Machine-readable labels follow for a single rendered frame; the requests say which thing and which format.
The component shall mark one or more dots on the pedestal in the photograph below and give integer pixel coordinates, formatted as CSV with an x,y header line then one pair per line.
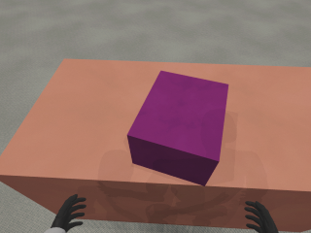
x,y
74,141

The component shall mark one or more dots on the robot right hand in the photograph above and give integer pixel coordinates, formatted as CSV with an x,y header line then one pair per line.
x,y
264,219

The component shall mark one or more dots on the robot left hand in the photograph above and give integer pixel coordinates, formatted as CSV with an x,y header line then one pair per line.
x,y
64,216

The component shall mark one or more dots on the carton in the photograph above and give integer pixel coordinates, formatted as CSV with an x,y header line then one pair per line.
x,y
179,128

